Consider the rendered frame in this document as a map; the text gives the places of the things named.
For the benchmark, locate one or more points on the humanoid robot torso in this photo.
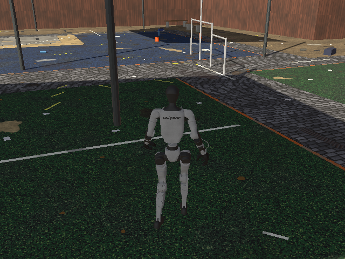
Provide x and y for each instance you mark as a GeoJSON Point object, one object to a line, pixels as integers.
{"type": "Point", "coordinates": [172, 128]}

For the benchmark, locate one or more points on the robot left hand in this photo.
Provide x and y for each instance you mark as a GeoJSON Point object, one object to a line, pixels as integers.
{"type": "Point", "coordinates": [151, 143]}

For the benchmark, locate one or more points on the robot right hand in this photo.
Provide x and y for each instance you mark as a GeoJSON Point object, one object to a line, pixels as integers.
{"type": "Point", "coordinates": [205, 158]}

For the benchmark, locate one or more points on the right robot forearm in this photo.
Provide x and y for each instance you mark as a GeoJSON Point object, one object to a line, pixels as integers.
{"type": "Point", "coordinates": [200, 144]}

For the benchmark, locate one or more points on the robot right upper arm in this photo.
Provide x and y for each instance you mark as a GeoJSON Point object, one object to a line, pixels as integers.
{"type": "Point", "coordinates": [192, 123]}

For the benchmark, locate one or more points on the robot right shin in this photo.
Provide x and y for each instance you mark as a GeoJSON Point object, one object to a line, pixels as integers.
{"type": "Point", "coordinates": [184, 192]}

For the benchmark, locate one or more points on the robot left upper arm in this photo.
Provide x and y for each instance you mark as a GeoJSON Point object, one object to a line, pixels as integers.
{"type": "Point", "coordinates": [152, 121]}

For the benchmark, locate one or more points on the left robot forearm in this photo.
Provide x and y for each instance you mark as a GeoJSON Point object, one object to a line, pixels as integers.
{"type": "Point", "coordinates": [147, 139]}

